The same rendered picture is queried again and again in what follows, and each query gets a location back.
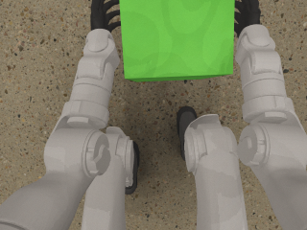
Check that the right robot foot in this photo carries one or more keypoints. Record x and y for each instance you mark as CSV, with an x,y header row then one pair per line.
x,y
185,116

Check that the robot foot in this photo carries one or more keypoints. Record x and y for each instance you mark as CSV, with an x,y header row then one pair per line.
x,y
185,116
136,161

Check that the robot left forearm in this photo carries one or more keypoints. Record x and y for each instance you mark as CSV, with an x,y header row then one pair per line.
x,y
91,90

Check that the robot right hand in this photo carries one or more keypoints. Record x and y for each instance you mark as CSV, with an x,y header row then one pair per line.
x,y
249,14

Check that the carton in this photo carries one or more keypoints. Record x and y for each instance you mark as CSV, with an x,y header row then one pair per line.
x,y
177,40

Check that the robot left hand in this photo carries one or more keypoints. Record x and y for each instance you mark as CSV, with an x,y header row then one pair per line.
x,y
99,19

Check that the robot right forearm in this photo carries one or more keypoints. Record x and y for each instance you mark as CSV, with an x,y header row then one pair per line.
x,y
262,80

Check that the left robot foot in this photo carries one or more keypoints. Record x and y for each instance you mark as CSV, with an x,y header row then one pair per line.
x,y
136,161

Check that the robot right upper arm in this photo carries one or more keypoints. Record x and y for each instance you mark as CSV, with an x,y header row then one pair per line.
x,y
277,155

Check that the robot left upper arm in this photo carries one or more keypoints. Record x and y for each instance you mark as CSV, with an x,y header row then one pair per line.
x,y
73,157

